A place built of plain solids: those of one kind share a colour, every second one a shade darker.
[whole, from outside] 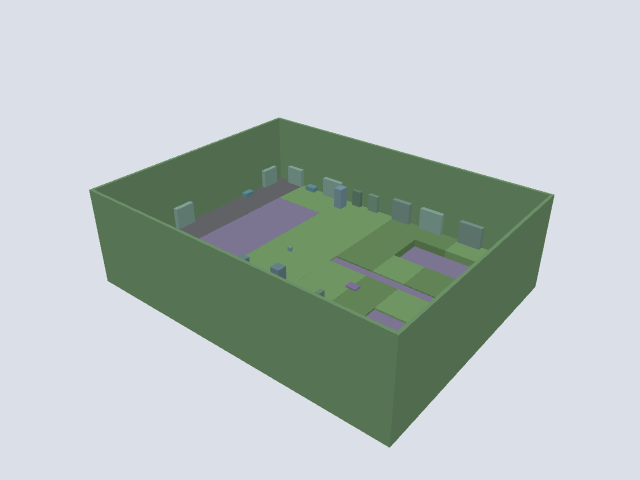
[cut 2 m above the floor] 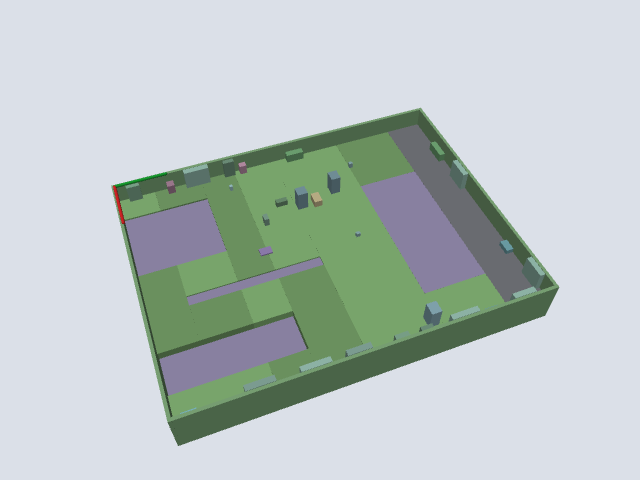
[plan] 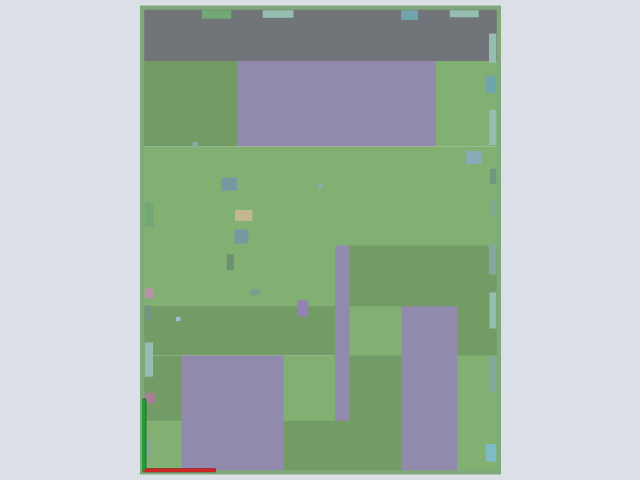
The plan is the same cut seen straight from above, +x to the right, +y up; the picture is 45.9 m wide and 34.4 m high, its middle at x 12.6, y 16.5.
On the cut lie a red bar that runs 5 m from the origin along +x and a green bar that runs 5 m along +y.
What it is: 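A vehicle workshop, tram depot or goods shed with inspection pits, wash bays, truck wells or a traverser pit in its floor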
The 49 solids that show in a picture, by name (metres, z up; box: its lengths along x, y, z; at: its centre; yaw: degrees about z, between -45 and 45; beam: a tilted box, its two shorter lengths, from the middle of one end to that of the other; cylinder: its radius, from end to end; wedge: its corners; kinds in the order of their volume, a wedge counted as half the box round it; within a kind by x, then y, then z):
{
 "floor_1": {"box": [2.7, 3.54, 2.4], "at": [1.35, 1.77, -1.2]},
 "floor_2": {"box": [2.7, 4.69, 2.4], "at": [1.35, 5.88, -1.2]},
 "floor_3": {"box": [6.67, 6.12, 2.4], "at": [3.33, 26.27, -1.2]},
 "floor_4": {"box": [13.68, 3.52, 2.4], "at": [6.84, 9.99, -1.2]},
 "floor_5": {"box": [13.68, 4.35, 2.4], "at": [6.84, 13.93, -1.2]},
 "floor_6": {"box": [3.7, 4.69, 2.4], "at": [11.83, 5.88, -1.2]},
 "floor_7": {"box": [25.27, 7.11, 2.4], "at": [12.63, 19.66, -1.2]},
 "floor_8": {"box": [8.48, 3.54, 2.4], "at": [14.22, 1.77, -1.2]},
 "floor_9": {"box": [3.75, 4.69, 2.4], "at": [16.59, 5.88, -1.2]},
 "floor_10": {"box": [3.75, 3.52, 2.4], "at": [16.59, 9.99, -1.2]},
 "floor_11": {"box": [10.56, 4.35, 2.4], "at": [19.99, 13.93, -1.2]},
 "floor_12": {"box": [4.38, 6.12, 2.4], "at": [23.08, 26.27, -1.2]},
 "floor_13": {"box": [2.84, 3.54, 2.4], "at": [23.85, 1.77, -1.2]},
 "floor_14": {"box": [2.84, 4.69, 2.4], "at": [23.85, 5.88, -1.2]},
 "floor_15": {"box": [2.84, 3.52, 2.4], "at": [23.85, 9.99, -1.2]},
 "bay_floor_1": {"box": [7.28, 8.23, 2.23], "at": [6.34, 4.12, -1.28]},
 "bay_floor_2": {"box": [14.22, 6.12, 2.4], "at": [13.78, 26.27, -1.2]},
 "bay_floor_3": {"box": [1.03, 12.56, 2.27], "at": [14.2, 9.82, -1.26]},
 "bay_floor_4": {"box": [3.97, 11.75, 1.6], "at": [20.45, 5.88, -1.6]},
 "wall_1": {"box": [0.3, 33.0, 10.05], "at": [-0.15, 16.5, 2.62]},
 "wall_2": {"box": [25.87, 0.3, 10.05], "at": [12.63, -0.15, 2.62]},
 "wall_3": {"box": [25.87, 0.3, 10.05], "at": [12.63, 33.15, 2.62]},
 "wall_4": {"box": [0.3, 33.0, 10.05], "at": [25.42, 16.5, 2.62]},
 "rack_1": {"box": [0.6, 2.47, 2.29], "at": [0.33, 7.92, 1.09]},
 "rack_2": {"box": [2.22, 0.54, 2.39], "at": [9.6, 32.7, 1.15]},
 "rack_3": {"box": [2.09, 0.5, 2.11], "at": [22.93, 32.72, 1.0]},
 "rack_4": {"box": [0.54, 2.49, 2.42], "at": [24.97, 6.89, 1.16]},
 "rack_5": {"box": [0.54, 2.14, 2.42], "at": [24.97, 15.1, 1.16]},
 "rack_6": {"box": [0.51, 2.53, 2.18], "at": [24.98, 24.57, 1.04]},
 "rack_7": {"box": [0.52, 2.1, 2.14], "at": [24.98, 30.25, 1.02]},
 "rack_8": {"box": [0.5, 2.58, 2.42], "at": [24.99, 11.44, 1.16]},
 "lift_1": {"box": [1.11, 0.93, 2.28], "at": [6.09, 20.5, 1.09]},
 "lift_2": {"box": [1.01, 1.0, 2.39], "at": [6.96, 16.74, 1.15]},
 "lift_3": {"box": [1.12, 0.94, 2.4], "at": [23.62, 22.41, 1.15]},
 "cupboard_1": {"box": [0.44, 1.28, 1.9], "at": [0.25, 1.62, 0.9]},
 "cupboard_2": {"box": [0.49, 1.1, 1.94], "at": [0.28, 11.27, 0.92]},
 "cupboard_3": {"box": [0.44, 1.23, 1.99], "at": [25.02, 18.82, 0.94]},
 "cupboard_4": {"box": [0.45, 1.08, 1.86], "at": [25.02, 21.07, 0.88]},
 "bench_1": {"box": [0.65, 1.81, 0.97], "at": [0.35, 18.32, 0.43]},
 "bench_2": {"box": [2.11, 0.61, 0.94], "at": [5.2, 32.66, 0.42]},
 "crates_1": {"box": [1.2, 0.71, 0.53], "at": [19.02, 32.62, 0.21]},
 "crates_2": {"box": [0.77, 1.27, 0.66], "at": [24.86, 1.25, 0.28]},
 "crates_3": {"box": [0.77, 1.23, 0.57], "at": [24.86, 27.66, 0.23]},
 "bin_1": {"box": [0.6, 0.69, 1.07], "at": [0.33, 12.68, 0.48]},
 "bin_2": {"box": [0.76, 0.72, 1.06], "at": [0.41, 5.17, 0.48]},
 "stack_1": {"box": [1.25, 0.79, 0.76], "at": [7.12, 18.25, 0.33]},
 "chest_1": {"box": [0.51, 1.13, 0.64], "at": [6.17, 14.91, 0.27]},
 "trolley_1": {"box": [0.75, 0.45, 0.92], "at": [7.96, 12.74, 0.41]},
 "pallet_1": {"box": [0.8, 1.15, 0.19], "at": [11.36, 11.6, 0.04]}
}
